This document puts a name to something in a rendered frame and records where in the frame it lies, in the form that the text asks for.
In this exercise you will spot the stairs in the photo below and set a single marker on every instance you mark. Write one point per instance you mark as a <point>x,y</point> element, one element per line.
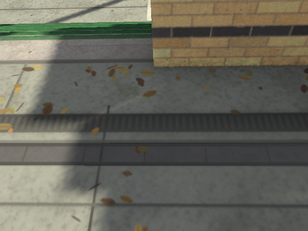
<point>76,29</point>

